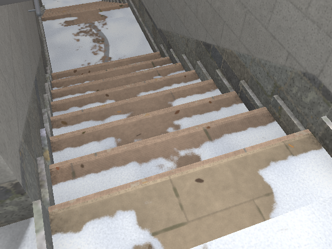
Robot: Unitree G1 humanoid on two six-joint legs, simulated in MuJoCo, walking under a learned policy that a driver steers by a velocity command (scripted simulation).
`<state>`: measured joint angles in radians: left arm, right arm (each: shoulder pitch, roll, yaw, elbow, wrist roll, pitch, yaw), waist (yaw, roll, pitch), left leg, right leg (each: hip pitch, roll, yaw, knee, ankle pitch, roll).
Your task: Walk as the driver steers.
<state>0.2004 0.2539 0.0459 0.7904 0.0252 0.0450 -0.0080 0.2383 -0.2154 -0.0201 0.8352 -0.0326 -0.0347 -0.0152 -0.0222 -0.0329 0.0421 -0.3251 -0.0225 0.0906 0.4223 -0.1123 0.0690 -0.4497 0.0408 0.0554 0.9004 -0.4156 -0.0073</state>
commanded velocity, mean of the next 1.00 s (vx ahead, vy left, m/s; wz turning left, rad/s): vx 0.27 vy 0.00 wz -0.04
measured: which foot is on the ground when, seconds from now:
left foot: down 0.00-0.96, up 0.98-1.00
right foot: up 0.00-0.08, down 0.10-0.50, up 0.52-0.96, down 0.98-1.00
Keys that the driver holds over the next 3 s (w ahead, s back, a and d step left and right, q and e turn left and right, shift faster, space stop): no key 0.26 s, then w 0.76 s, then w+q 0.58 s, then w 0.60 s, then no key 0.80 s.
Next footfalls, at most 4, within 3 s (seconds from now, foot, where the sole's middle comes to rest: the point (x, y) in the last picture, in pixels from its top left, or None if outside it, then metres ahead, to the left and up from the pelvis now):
0.10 right None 0.06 -0.10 -0.77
0.98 right None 0.44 -0.09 -0.77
1.50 left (149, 207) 0.65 0.06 -0.77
2.10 right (159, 145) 1.08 0.02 -0.95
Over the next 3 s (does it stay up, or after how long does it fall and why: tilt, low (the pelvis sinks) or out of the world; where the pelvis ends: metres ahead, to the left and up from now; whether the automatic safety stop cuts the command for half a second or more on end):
stays up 1.05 0.09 -0.16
